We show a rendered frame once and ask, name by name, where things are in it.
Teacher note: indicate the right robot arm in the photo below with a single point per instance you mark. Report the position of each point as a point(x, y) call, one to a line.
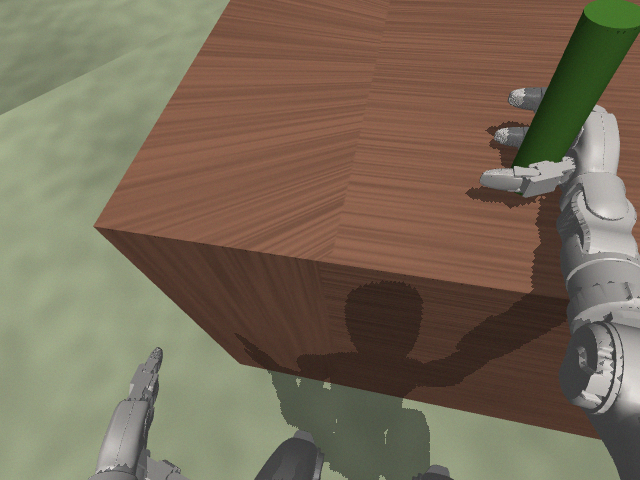
point(600, 263)

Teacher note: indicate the left robot hand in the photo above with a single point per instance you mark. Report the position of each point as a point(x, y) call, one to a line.
point(125, 441)

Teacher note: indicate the can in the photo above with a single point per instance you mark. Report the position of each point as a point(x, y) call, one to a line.
point(603, 35)

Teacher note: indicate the right robot hand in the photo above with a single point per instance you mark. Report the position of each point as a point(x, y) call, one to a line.
point(596, 148)

